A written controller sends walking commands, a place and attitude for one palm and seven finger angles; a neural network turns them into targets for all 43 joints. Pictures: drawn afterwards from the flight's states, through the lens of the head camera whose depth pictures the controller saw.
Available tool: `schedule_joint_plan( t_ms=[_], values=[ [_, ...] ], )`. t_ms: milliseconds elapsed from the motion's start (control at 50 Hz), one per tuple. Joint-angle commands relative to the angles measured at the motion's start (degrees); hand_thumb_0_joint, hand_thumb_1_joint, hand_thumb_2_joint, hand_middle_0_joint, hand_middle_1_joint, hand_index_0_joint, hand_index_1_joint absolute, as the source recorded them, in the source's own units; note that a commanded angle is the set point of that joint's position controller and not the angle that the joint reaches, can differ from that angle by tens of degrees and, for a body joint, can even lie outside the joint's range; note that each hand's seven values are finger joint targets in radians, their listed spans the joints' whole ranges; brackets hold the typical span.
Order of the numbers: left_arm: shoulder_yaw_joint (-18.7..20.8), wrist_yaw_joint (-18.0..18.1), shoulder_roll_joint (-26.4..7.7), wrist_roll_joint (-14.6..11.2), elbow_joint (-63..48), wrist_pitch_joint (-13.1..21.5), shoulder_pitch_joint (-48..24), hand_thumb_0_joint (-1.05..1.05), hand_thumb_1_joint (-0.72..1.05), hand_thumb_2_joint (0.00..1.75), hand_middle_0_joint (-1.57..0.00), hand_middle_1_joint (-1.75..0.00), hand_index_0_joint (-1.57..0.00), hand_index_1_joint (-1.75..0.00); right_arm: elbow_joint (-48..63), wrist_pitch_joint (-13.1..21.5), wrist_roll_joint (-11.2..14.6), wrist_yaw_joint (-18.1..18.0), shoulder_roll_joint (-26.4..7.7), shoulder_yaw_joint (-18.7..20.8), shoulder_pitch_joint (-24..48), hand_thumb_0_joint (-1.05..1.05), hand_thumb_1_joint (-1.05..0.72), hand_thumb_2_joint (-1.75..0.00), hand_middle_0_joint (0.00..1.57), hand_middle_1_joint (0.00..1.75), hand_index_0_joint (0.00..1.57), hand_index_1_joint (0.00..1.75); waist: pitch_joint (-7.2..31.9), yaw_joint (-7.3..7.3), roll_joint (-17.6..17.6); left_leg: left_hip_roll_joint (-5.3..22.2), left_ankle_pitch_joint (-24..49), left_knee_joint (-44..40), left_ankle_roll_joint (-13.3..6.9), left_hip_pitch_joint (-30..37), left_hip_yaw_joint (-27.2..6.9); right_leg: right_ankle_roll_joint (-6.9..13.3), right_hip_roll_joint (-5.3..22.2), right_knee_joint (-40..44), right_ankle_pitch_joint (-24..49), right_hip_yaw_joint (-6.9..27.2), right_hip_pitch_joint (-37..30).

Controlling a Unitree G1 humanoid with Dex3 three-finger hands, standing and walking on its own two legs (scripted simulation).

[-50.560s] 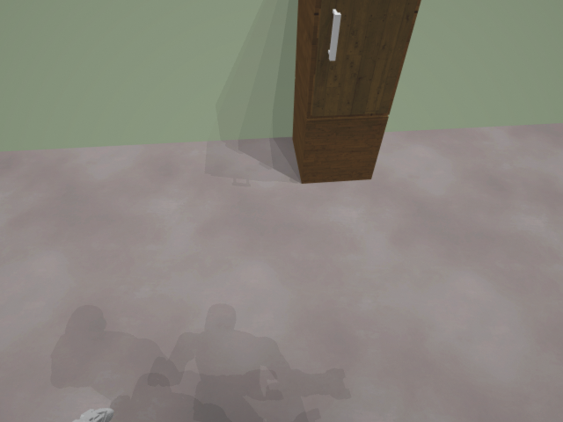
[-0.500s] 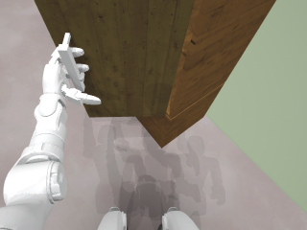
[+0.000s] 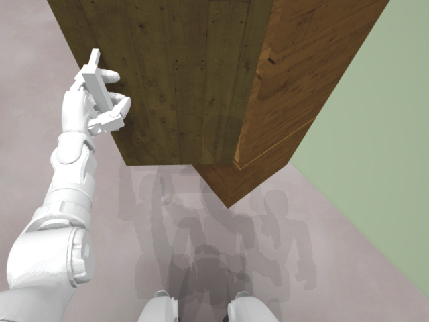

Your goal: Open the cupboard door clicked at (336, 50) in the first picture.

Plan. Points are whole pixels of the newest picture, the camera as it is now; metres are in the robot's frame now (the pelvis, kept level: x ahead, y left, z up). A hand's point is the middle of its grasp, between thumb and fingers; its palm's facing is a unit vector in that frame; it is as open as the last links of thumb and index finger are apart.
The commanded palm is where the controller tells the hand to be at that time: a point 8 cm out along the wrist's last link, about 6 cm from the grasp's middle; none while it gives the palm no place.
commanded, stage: close the thumb around the handle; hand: left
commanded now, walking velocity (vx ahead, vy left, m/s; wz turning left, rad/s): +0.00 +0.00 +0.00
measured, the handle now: (105, 93) +0.53 +0.19 +0.07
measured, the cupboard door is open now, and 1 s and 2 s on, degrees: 55 84 100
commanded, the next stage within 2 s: pull the door open along its arc in 0.18 s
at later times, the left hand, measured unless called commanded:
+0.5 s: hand (115, 117) +0.47 +0.16 +0.07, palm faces +0.01 -1.00 +0.00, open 5.6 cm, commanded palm +0.42 +0.21 +0.07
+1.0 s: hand (148, 175) +0.35 +0.09 +0.08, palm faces +0.39 -0.92 +0.05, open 6.0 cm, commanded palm +0.29 +0.14 +0.07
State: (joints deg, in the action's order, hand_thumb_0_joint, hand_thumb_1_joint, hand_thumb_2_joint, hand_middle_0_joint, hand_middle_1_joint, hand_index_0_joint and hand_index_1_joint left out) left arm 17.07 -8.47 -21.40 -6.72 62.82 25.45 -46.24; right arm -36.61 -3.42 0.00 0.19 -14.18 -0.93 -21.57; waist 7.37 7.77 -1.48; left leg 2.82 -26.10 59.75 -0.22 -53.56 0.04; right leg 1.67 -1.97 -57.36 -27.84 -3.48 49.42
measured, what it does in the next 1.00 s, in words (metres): stands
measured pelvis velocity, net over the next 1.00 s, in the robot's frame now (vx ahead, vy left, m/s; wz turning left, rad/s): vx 0.01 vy -0.01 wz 0.02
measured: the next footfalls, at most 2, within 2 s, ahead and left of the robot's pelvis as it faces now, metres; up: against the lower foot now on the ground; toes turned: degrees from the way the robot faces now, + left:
none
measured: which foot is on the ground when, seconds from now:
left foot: down 0.00-1.00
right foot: down 0.00-1.00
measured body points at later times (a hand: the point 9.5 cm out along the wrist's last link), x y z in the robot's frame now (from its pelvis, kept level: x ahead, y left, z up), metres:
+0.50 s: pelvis +0.01 +0.00 +0.01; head +0.11 +0.01 +0.45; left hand +0.46 +0.21 +0.08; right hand +0.04 -0.26 -0.11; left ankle +0.02 +0.12 -0.67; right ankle -0.01 -0.11 -0.67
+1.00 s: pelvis +0.01 -0.01 +0.01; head +0.06 -0.02 +0.46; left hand +0.32 +0.14 +0.08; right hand +0.19 -0.23 -0.09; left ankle +0.02 +0.12 -0.67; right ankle -0.01 -0.11 -0.67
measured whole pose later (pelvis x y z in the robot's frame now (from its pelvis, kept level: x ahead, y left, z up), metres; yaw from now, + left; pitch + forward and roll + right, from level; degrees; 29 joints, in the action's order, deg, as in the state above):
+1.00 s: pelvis +0.01 -0.01 +0.01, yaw +1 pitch +13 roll +0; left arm -2.8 27.8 4.4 1.6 15.5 17.1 -5.0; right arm -30.5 -2.4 -3.4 2.7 -10.4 -0.2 -11.3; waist 9.0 1.0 -1.1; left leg 1.7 -26.2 55.6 0.8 -42.6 0.5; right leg 2.4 -1.0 -55.8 -29.4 -3.0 39.6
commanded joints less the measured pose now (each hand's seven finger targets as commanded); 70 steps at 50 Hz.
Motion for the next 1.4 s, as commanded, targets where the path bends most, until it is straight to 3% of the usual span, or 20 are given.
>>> schedule_joint_plan(
  t_ms=[0,60,140,180,240,260,280,320,440,540,660,680,700,760,920,980,1040,1140,1340,1380],
  values=[
    [-0.7,-0.7,-8.6,-0.3,-12.7,4.0,-25.2,0.00,0.90,0.90,-0.40,-1.35,-0.40,-1.35,3.1,1.1,0.0,-0.3,-9.6,3.8,-7.0,0.00,-0.90,-0.90,0.20,0.30,0.20,0.30,24.9,1.16,-4.6,-2.0,21.4,-5.2,-1.3,23.4,-2.4,-0.6,-1.2,7.1,22.3,1.9,-6.4],
    [0.8,-0.8,-10.5,-0.4,-13.3,4.0,-24.5,0.00,0.90,0.90,-0.40,-1.35,-0.40,-1.35,3.1,1.0,0.0,-0.4,-9.7,3.8,-7.2,0.00,-0.90,-0.90,0.20,0.30,0.20,0.30,26.1,0.77,-3.4,-2.1,22.8,-4.8,-1.5,22.6,-2.2,-0.7,-1.1,6.7,24.8,2.2,-8.5],
    [-0.7,-1.0,-8.2,-0.6,-13.8,4.1,-23.5,0.00,0.90,0.90,-0.40,-1.35,-0.40,-1.35,3.4,1.0,0.3,-0.3,-9.4,3.9,-6.6,0.00,-0.90,-0.90,0.20,0.30,0.20,0.30,25.5,0.78,-3.9,-2.0,22.8,-4.9,-1.4,23.7,-2.2,-0.6,-1.2,6.9,24.1,2.0,-7.1],
    [1.0,-0.7,-10.8,-0.5,-14.1,4.0,-24.5,0.00,0.90,0.90,-0.40,-1.35,-0.40,-1.35,3.3,0.9,0.2,-0.4,-9.7,3.8,-6.9,0.00,-0.90,-0.90,0.20,0.30,0.20,0.30,25.1,0.66,-3.3,-2.2,21.9,-5.0,-1.6,21.8,-2.0,-0.7,-1.1,7.0,24.5,2.4,-8.8],
    [-0.3,-0.8,-8.4,-0.5,-14.7,4.3,-22.6,0.00,0.90,0.90,-0.40,-1.35,-0.40,-1.35,3.6,0.9,0.2,-0.2,-9.3,3.9,-6.6,0.00,-0.90,-0.90,0.20,0.30,0.20,0.30,26.4,0.13,-5.1,-2.1,24.3,-5.0,-1.3,24.5,-2.2,-0.5,-1.2,6.7,25.2,1.9,-7.7],
    [-0.2,-0.7,-9.1,-0.5,-14.6,4.3,-23.4,0.00,0.90,0.90,-0.40,-1.35,-0.40,-1.35,3.3,0.8,0.2,-0.3,-9.5,4.0,-6.5,0.00,-0.90,-0.90,0.20,0.30,0.20,0.30,25.6,0.66,-4.5,-1.9,23.8,-4.9,-1.3,24.2,-2.3,-0.6,-1.1,6.8,24.9,2.0,-7.3],
    [2.9,-0.6,-13.4,-0.2,-13.7,4.2,-24.1,0.00,0.90,0.90,-0.40,-1.35,-0.40,-1.35,3.1,0.7,0.2,-0.5,-10.0,3.9,-6.8,0.00,-0.90,-0.90,0.20,0.30,0.20,0.30,24.9,0.31,-4.0,-2.0,22.6,-4.9,-1.4,22.5,-2.1,-0.7,-1.1,6.9,24.5,2.4,-8.1],
    [2.3,-1.2,-12.0,-0.5,-15.4,4.5,-21.8,0.00,0.90,0.90,-0.40,-1.35,-0.40,-1.35,3.9,0.7,0.2,-0.5,-9.6,3.8,-6.7,0.00,-0.90,-0.90,0.20,0.30,0.20,0.30,26.6,-0.35,-3.8,-2.3,23.7,-5.2,-1.6,22.9,-1.8,-0.6,-1.1,6.8,26.0,2.5,-10.4],
    [1.9,-2.2,-9.4,-2.8,-22.0,3.9,-9.2,0.00,0.90,0.90,-0.40,-1.35,-0.40,-1.35,6.4,0.6,0.8,0.0,-9.0,4.0,-4.9,0.00,-0.90,-0.90,0.20,0.30,0.20,0.30,27.8,-3.00,-2.7,-2.5,27.1,-6.5,-1.6,23.4,-0.5,-0.6,-1.1,7.4,31.8,2.5,-16.0],
    [-1.0,-1.9,-4.4,-4.5,-33.3,2.8,7.0,0.00,0.90,0.90,-0.40,-1.35,-0.40,-1.35,9.3,1.2,1.5,0.6,-8.2,4.2,-2.5,0.00,-0.90,-0.90,0.20,0.30,0.20,0.30,25.9,-5.26,-2.8,-2.4,29.3,-8.7,-1.5,24.9,0.3,-0.5,-0.9,8.2,34.2,1.9,-18.9],
    [-3.4,-0.1,-0.7,-5.5,-46.9,1.8,22.3,0.00,0.90,0.90,-0.40,-1.35,-0.40,-1.35,11.8,2.2,1.6,0.9,-7.4,4.3,0.8,0.00,-0.90,-0.90,0.20,0.30,0.20,0.30,21.3,-6.01,0.3,-2.6,28.0,-10.4,-1.7,24.5,1.1,-1.0,-0.6,9.2,35.2,1.9,-21.5],
    [3.5,7.7,2.0,-9.1,-50.3,1.0,23.1,0.00,0.90,0.90,-0.40,-1.35,-0.40,-1.35,12.1,2.9,1.3,0.8,-5.1,4.1,3.3,0.00,-0.90,-0.90,0.20,0.30,0.20,0.30,20.9,-11.26,0.5,-2.6,28.0,-11.2,-0.8,22.6,1.5,-0.8,-0.6,9.4,33.3,0.9,-22.6],
    [-2.3,11.4,7.0,-7.2,-51.5,0.2,26.8,0.00,0.90,0.90,-0.40,-1.35,-0.40,-1.35,12.4,3.6,0.8,1.2,-5.0,3.7,3.8,0.00,-0.90,-0.90,0.20,0.30,0.20,0.30,19.1,-9.36,-1.1,-2.9,27.2,-11.2,-0.5,23.3,1.7,-0.9,-0.6,9.2,32.7,0.7,-21.8],
    [-4.4,20.6,9.9,-2.9,-55.2,-0.4,32.1,0.00,0.90,0.90,-0.40,-1.35,-0.40,-1.35,12.1,4.1,-0.5,1.9,-4.7,3.8,5.0,0.00,-0.90,-0.90,0.20,0.30,0.20,0.30,17.5,-9.09,2.2,-2.6,26.1,-10.8,-0.2,22.5,1.2,-0.8,0.0,8.6,31.2,0.4,-20.9],
    [-17.0,39.7,21.5,10.4,-60.1,-4.4,32.8,0.00,0.90,0.90,-0.40,-1.35,-0.40,-1.35,12.3,2.9,-3.6,2.4,-3.1,3.7,9.2,0.00,-0.90,-0.90,0.20,0.30,0.20,0.30,17.6,-7.78,3.2,-3.0,20.7,-9.0,-0.3,21.7,0.4,-0.5,0.9,8.4,25.6,1.1,-19.0],
    [-22.6,40.8,25.3,12.8,-61.8,-6.3,33.5,0.00,0.90,0.90,-0.40,-1.35,-0.40,-1.35,12.7,2.3,-3.7,2.0,-2.6,3.8,10.4,0.00,-0.90,-0.90,0.20,0.30,0.20,0.30,16.5,-6.84,3.7,-3.0,19.3,-9.4,-0.4,22.5,0.5,-0.4,1.4,9.7,25.9,1.6,-19.4],
    [-26.6,39.9,28.3,12.9,-64.4,-7.4,36.8,0.00,0.90,0.90,-0.40,-1.35,-0.40,-1.35,13.6,2.2,-3.7,1.3,-2.1,3.6,11.1,0.00,-0.90,-0.90,0.20,0.30,0.20,0.30,16.0,-6.44,5.7,-3.1,19.4,-9.7,-0.7,23.1,0.5,-0.8,2.0,11.0,28.7,2.1,-21.3],
    [-30.5,39.4,31.2,12.9,-67.0,-8.3,43.5,0.00,0.90,0.90,-0.40,-1.35,-0.40,-1.35,14.5,2.9,-3.5,0.7,-1.2,2.9,13.0,0.00,-0.90,-0.90,0.20,0.30,0.20,0.30,12.2,-6.47,6.4,-3.2,16.5,-10.5,-0.6,22.5,-0.1,-1.2,2.8,12.8,27.6,2.7,-21.5],
    [-37.4,38.2,36.6,11.8,-76.3,-10.9,63.8,0.00,0.90,0.90,-0.40,-1.35,-0.40,-1.35,16.6,6.4,-2.8,1.7,0.2,1.8,15.2,0.00,-0.90,-0.90,0.20,0.30,0.20,0.30,12.5,-7.96,5.7,-4.0,16.4,-10.4,-0.3,23.0,-0.5,-1.7,3.8,13.6,32.3,2.9,-25.4],
    [-35.9,38.6,35.3,11.3,-77.2,-11.3,61.3,0.00,0.90,0.90,-0.40,-1.35,-0.40,-1.35,16.5,6.6,-2.7,1.7,0.0,1.7,14.9,0.00,-0.90,-0.90,0.20,0.30,0.20,0.30,10.8,-7.28,6.8,-4.2,15.6,-10.0,-0.2,22.3,-0.7,-2.2,4.2,14.0,32.9,3.5,-24.5]
  ],
)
